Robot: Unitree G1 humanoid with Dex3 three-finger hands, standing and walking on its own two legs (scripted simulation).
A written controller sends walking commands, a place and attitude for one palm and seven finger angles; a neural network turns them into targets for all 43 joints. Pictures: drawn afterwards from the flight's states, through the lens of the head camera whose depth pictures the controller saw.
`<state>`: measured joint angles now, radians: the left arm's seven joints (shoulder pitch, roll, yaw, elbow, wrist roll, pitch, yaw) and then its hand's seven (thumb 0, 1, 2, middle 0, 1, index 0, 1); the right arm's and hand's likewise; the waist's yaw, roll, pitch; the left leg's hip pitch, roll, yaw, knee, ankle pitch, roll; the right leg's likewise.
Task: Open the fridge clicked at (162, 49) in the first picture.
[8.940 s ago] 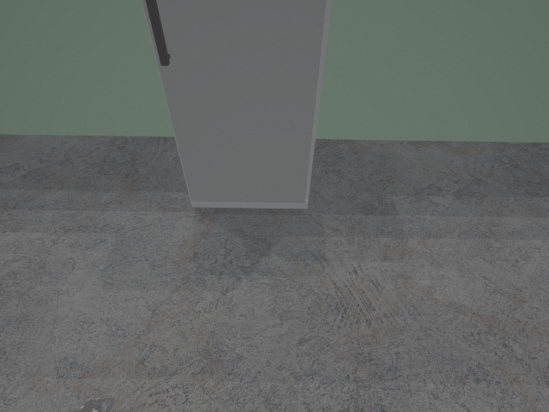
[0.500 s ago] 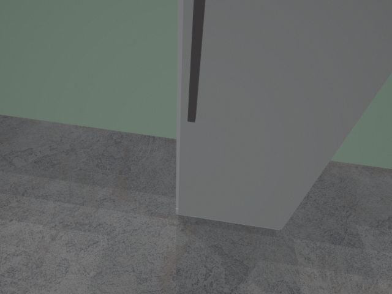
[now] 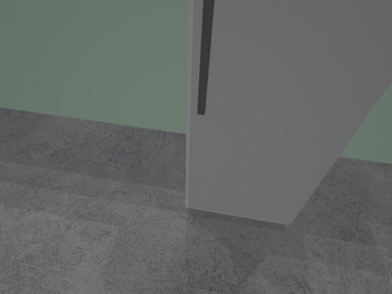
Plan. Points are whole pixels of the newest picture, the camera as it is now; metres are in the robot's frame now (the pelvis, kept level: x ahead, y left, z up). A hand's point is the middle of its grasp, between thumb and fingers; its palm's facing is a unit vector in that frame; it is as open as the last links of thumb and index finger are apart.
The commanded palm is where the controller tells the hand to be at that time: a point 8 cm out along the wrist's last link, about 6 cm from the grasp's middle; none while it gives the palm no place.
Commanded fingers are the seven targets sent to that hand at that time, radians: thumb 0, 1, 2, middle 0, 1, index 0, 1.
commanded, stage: look again from close up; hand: left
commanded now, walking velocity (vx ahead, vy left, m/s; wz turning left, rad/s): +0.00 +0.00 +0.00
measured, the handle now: (206, 52) +0.66 +0.04 +0.20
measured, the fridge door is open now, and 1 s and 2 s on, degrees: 0 0 0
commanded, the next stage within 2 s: shuffle to correct the standing spot in 1.40 s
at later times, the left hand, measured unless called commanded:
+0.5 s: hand out of the picture -0.04 +0.17 -0.17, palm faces +0.05 -0.99 -0.15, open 7.4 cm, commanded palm none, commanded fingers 0.00 0.90 0.90 -0.20 -0.30 -0.20 -0.30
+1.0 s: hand out of the picture -0.04 +0.13 -0.17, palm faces +0.06 -0.99 -0.13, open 7.4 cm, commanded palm none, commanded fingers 0.00 0.90 0.90 -0.20 -0.30 -0.20 -0.30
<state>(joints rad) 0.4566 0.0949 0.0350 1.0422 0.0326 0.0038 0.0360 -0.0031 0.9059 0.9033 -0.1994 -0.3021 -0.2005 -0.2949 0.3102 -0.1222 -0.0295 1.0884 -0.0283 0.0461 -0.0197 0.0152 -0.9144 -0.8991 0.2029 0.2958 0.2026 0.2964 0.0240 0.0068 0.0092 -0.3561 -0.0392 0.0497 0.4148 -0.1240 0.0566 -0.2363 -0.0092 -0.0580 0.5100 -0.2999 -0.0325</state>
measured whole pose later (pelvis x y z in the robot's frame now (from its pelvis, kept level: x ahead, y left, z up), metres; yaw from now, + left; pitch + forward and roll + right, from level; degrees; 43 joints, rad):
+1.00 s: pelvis -0.02 -0.01 +0.00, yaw +0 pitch -1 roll +0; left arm 0.35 0.10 0.00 1.10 0.02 -0.01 0.03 0.00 0.90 0.90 -0.20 -0.30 -0.20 -0.30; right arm 0.32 -0.12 0.01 1.11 -0.02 -0.01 -0.03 0.01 -0.92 -0.90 0.20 0.30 0.20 0.30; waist 0.01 -0.02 0.02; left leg -0.19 0.00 0.04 0.44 -0.23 0.01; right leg -0.22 -0.01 -0.03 0.44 -0.20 -0.01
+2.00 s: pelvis +0.07 -0.05 +0.01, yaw -3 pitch +1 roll +1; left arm 0.46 0.10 0.04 1.09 0.03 -0.06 0.03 0.00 0.91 0.90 -0.20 -0.30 -0.20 -0.29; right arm 0.25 -0.16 -0.04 1.07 -0.03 0.00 -0.01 0.02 -0.92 -0.90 0.20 0.30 0.20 0.30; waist 0.05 -0.02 0.03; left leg -0.47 0.05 0.09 0.99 -0.37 0.01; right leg -0.11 0.04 -0.06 0.40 -0.31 -0.08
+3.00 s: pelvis +0.18 -0.09 -0.01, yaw -2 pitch -1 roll +1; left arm 0.17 0.18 0.07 0.99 0.04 0.02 0.04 -0.01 0.92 0.90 -0.20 -0.30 -0.21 -0.30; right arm 0.21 -0.17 -0.06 1.00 -0.01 0.05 -0.01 0.01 -0.91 -0.90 0.20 0.30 0.20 0.30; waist 0.02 -0.05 0.07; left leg -0.34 0.02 0.07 0.79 -0.42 -0.05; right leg -0.34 -0.12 -0.10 0.55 -0.18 0.02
